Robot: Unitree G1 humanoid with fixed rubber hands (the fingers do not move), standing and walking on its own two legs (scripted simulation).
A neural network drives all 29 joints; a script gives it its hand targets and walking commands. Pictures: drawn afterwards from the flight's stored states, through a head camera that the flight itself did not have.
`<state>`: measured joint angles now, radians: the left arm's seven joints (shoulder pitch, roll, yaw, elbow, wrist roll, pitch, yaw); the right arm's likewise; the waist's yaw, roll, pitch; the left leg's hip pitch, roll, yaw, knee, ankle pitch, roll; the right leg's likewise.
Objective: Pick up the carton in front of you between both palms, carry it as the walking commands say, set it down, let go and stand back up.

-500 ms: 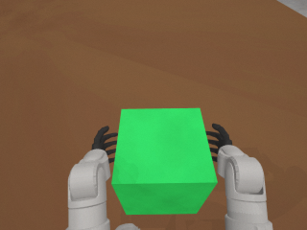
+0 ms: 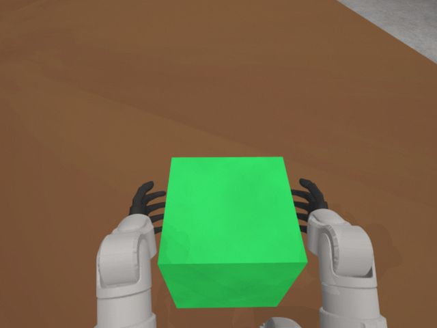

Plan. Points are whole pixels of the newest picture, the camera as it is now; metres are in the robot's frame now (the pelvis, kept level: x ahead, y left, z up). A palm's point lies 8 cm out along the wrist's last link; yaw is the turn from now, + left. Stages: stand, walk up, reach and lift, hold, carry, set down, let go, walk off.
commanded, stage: carry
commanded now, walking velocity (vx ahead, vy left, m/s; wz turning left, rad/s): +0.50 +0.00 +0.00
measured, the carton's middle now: (227, 236) +0.29 +0.00 -0.04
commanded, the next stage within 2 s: none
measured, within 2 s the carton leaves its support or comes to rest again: neither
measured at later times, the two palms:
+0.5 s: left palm (168, 94) +0.60 +0.12 +0.07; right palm (287, 90) +0.63 -0.17 +0.06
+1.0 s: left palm (167, 48) +0.80 +0.14 +0.08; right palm (269, 48) +0.80 -0.16 +0.07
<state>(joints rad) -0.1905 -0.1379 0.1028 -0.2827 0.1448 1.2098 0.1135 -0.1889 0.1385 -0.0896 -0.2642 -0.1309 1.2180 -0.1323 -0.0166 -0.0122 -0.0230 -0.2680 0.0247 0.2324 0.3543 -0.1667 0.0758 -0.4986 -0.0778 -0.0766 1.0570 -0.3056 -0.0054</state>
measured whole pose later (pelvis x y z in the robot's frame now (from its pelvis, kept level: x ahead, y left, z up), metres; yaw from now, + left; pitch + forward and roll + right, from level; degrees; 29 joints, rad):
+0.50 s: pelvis +0.33 -0.05 +0.00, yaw +4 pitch +4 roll +2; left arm -0.22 -0.14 0.11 -0.30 0.13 1.20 0.12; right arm -0.22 0.14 -0.10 -0.31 -0.15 1.23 -0.13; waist 0.02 0.02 0.01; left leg -0.48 0.06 0.08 0.97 -0.35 -0.01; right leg -0.28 -0.04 -0.22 0.34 -0.14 -0.07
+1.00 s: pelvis +0.52 -0.01 -0.01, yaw +0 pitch +5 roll +1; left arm -0.24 -0.15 0.12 -0.30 0.14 1.22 0.14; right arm -0.24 0.15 -0.11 -0.27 -0.15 1.22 -0.13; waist 0.01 -0.02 -0.07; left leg -0.35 0.04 0.21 0.49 -0.19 0.04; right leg -0.11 -0.07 -0.13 0.47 -0.37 0.05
